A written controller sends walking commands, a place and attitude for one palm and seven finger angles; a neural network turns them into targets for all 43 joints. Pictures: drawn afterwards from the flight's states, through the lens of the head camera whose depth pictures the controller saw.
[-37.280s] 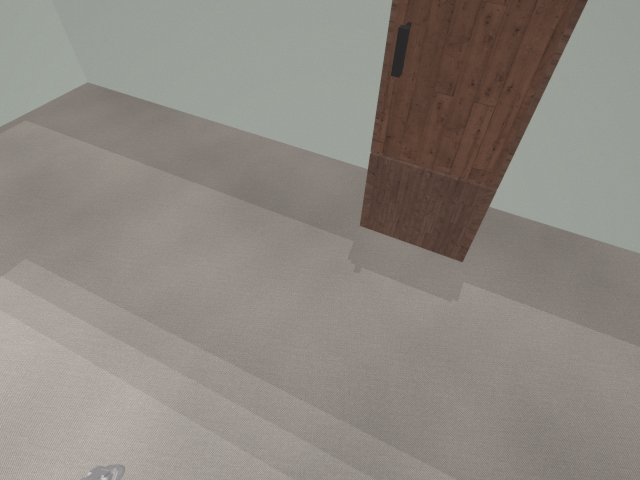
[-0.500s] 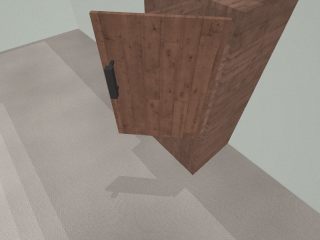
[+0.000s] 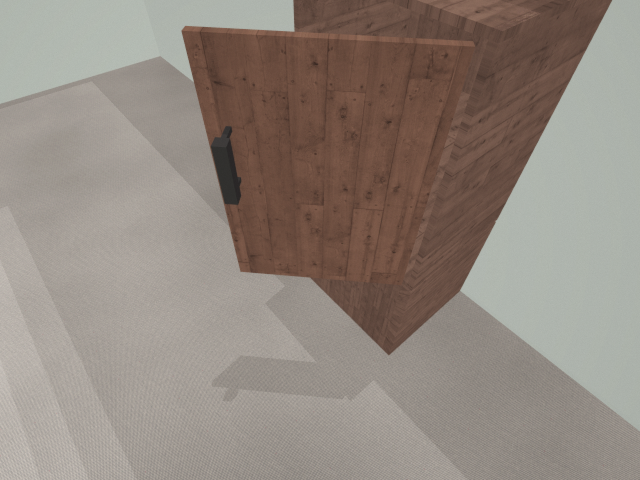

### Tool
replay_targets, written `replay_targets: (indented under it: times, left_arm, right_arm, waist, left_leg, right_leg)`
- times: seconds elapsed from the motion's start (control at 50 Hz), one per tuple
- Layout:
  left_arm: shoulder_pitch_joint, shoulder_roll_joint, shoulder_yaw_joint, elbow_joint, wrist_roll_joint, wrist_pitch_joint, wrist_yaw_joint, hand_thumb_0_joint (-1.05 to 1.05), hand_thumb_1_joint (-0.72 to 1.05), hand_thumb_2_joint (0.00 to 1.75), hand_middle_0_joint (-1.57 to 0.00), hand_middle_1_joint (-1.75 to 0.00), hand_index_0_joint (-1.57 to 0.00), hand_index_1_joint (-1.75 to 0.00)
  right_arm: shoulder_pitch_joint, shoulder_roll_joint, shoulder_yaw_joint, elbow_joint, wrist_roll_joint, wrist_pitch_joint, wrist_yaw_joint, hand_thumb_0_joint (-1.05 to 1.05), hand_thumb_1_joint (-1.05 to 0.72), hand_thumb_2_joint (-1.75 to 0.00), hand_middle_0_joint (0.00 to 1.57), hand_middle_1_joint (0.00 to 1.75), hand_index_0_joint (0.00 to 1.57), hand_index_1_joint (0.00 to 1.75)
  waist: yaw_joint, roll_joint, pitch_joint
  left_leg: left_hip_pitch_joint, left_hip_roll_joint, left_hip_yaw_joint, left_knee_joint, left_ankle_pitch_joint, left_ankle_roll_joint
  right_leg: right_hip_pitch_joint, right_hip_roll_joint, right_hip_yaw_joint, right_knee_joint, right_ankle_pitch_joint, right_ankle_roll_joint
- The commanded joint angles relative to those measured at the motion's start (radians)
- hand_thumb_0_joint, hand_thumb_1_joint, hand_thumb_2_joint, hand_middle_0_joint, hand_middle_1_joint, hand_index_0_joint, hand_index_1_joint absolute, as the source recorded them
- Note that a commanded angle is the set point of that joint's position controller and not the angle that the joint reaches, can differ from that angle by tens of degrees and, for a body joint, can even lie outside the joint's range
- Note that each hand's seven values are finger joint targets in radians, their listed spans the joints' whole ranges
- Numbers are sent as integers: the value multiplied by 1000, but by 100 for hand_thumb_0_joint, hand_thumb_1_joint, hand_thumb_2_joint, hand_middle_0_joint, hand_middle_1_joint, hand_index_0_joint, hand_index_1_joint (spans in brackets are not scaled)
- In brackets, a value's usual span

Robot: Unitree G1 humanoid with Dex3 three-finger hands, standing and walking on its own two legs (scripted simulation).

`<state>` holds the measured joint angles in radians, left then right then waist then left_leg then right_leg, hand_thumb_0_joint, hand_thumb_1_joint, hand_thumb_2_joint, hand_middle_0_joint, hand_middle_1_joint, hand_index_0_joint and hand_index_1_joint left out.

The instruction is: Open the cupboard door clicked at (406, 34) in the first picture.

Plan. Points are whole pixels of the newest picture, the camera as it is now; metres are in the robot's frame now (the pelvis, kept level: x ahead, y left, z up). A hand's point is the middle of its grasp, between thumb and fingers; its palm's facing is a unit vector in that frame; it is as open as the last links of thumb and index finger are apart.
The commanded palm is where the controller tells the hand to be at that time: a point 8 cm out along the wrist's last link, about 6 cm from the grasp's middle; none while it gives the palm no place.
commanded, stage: look again from close up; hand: left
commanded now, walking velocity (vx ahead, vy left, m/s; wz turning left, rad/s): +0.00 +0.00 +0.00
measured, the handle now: (230, 165) +0.61 +0.21 +0.03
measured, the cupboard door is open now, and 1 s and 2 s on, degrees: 44 44 44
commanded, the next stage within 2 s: shuffle to correct the standing spot in 0.46 s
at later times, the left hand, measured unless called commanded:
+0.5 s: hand out of the picture +0.03 +0.20 -0.17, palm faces +0.01 -0.97 -0.24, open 7.4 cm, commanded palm none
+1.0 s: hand out of the picture +0.01 +0.20 -0.19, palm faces +0.01 -0.99 -0.15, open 7.4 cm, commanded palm none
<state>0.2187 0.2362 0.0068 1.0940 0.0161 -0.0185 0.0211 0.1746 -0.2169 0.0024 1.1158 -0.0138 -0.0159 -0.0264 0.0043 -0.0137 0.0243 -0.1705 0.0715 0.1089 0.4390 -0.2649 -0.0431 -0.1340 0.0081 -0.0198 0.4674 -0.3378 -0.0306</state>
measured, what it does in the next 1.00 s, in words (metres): lifts its right foot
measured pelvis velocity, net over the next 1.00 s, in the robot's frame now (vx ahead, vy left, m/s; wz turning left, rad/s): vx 0.05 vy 0.03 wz -0.03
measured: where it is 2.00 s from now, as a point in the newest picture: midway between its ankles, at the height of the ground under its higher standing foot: outside the picture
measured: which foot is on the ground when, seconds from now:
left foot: down 0.00-1.00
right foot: down 0.00-0.86, up 0.88-1.00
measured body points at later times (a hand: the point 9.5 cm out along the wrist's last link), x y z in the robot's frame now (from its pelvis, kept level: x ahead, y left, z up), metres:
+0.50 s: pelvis +0.00 +0.00 +0.00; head +0.02 +0.00 +0.45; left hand +0.03 +0.25 -0.15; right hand +0.03 -0.24 -0.15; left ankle -0.02 +0.14 -0.74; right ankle -0.06 -0.10 -0.74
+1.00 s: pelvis +0.05 +0.03 +0.00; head +0.07 +0.06 +0.44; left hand +0.01 +0.26 -0.17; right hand +0.01 -0.18 -0.15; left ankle +0.00 +0.13 -0.74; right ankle +0.00 -0.08 -0.67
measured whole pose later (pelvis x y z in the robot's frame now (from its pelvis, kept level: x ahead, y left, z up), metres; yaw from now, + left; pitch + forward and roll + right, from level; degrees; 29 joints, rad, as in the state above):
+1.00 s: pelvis +0.05 +0.03 +0.00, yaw -2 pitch +0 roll +1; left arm 0.35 0.17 0.04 1.12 0.02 0.02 0.02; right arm 0.35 -0.10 0.01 1.11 -0.02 -0.06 -0.04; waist 0.00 -0.07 0.04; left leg -0.13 0.02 0.17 0.47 -0.34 0.03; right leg -0.41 -0.04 -0.05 1.05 -0.43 -0.03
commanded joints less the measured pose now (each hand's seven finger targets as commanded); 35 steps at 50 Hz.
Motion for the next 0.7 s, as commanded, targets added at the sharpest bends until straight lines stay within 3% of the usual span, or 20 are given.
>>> replay_targets:
  times: [0.0,0.16,0.4,0.54,0.6,0.64,0.68]
  left_arm:
    - [39,141,30,-36,1,-17,5,0,90,90,-20,-30,-20,-30]
    - [47,143,31,-31,-1,-19,7,0,90,90,-20,-30,-20,-30]
    - [55,123,26,-23,-1,-17,8,0,90,90,-20,-30,-20,-30]
    - [67,116,25,-20,-2,-18,9,0,90,90,-20,-30,-20,-30]
    - [114,78,22,-3,4,-7,7,0,90,90,-20,-30,-20,-30]
    - [134,91,31,-2,5,-1,3,0,90,90,-20,-30,-20,-30]
    - [180,108,44,1,5,-1,3,0,90,90,-20,-30,-20,-30]
  right_arm:
    - [21,-131,-27,-38,-2,-19,-5,0,-90,-90,20,30,20,30]
    - [31,-132,-27,-28,-1,-19,-6,0,-90,-90,20,30,20,30]
    - [45,-107,-23,-11,0,-17,-7,0,-90,-90,20,30,20,30]
    - [53,-106,-25,-6,-1,-18,-8,0,-90,-90,20,30,20,30]
    - [91,-58,-16,6,-4,-9,0,0,-90,-90,20,30,20,30]
    - [85,-51,-19,-7,-8,-3,7,0,-90,-90,20,30,20,30]
    - [67,-36,-20,-29,-10,0,11,0,-90,-90,20,30,20,30]
  waist:
    - [3,3,-33]
    - [2,-4,-51]
    - [3,1,-5]
    - [2,6,-24]
    - [13,-5,-4]
    - [24,-39,60]
    - [42,-130,111]
  left_leg:
    - [70,69,-67,-38,286,62]
    - [75,68,-62,-34,300,57]
    - [61,67,-66,-56,254,56]
    - [72,68,-66,-52,268,55]
    - [30,44,-40,-18,79,55]
    - [-63,14,-18,34,-51,50]
    - [-184,-25,16,149,-122,38]
  right_leg:
    - [-44,-119,85,-69,424,-14]
    - [-20,-125,88,-69,482,-15]
    - [-41,-119,82,-95,415,-12]
    - [-38,-121,84,-96,423,-11]
    - [-36,-122,94,-97,208,-22]
    - [-46,-145,149,-138,29,-47]
    - [-8,-208,244,-198,0,-96]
